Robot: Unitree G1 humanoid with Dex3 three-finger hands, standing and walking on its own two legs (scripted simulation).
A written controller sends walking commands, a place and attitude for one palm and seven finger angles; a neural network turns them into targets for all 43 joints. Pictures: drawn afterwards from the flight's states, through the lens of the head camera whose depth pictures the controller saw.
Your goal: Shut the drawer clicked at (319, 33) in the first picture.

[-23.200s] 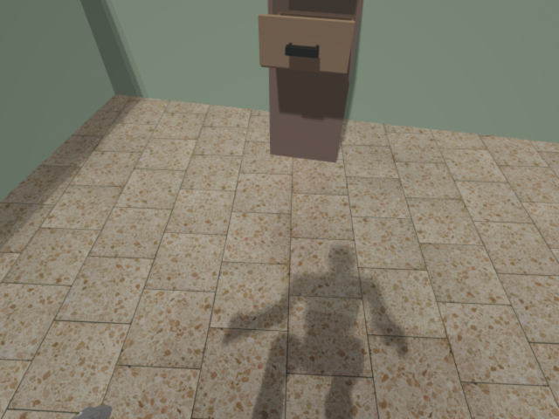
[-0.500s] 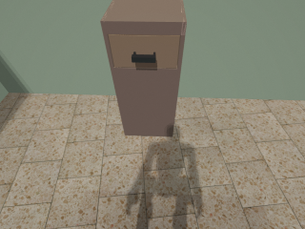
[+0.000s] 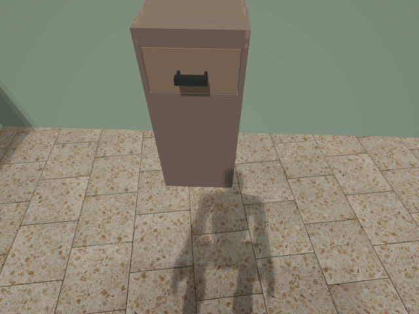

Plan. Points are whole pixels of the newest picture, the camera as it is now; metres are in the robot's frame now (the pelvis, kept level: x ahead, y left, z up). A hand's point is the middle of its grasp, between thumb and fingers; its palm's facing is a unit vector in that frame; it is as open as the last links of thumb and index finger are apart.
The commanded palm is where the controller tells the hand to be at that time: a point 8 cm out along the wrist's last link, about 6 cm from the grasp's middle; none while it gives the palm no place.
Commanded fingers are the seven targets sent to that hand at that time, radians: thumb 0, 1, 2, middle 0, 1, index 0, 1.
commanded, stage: look to check the result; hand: left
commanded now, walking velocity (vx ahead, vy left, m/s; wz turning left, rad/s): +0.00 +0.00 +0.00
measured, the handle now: (191, 76) +0.87 +0.11 -0.02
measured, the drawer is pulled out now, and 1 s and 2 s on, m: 0.00 0.00 0.00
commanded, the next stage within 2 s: stand and wait in 0.42 s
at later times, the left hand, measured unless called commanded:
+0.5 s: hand out of the picture +0.00 +0.17 -0.17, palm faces +0.04 -0.98 -0.21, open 7.3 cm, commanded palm none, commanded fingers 0.00 0.90 0.90 -0.20 -0.30 -0.20 -0.30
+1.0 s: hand out of the picture +0.02 +0.18 -0.17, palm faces +0.02 -0.97 -0.24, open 7.4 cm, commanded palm none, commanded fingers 0.00 0.90 0.90 -0.20 -0.30 -0.20 -0.30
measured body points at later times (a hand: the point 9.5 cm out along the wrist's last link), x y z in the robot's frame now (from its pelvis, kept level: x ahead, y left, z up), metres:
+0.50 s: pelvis +0.01 -0.01 +0.00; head +0.02 -0.01 +0.45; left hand +0.00 +0.22 -0.16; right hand +0.01 -0.23 -0.17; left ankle +0.05 +0.11 -0.74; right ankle -0.04 -0.08 -0.74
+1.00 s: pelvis +0.01 -0.01 +0.00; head +0.02 -0.02 +0.45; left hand +0.02 +0.23 -0.15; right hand +0.02 -0.24 -0.16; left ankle +0.05 +0.11 -0.74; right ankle -0.04 -0.08 -0.74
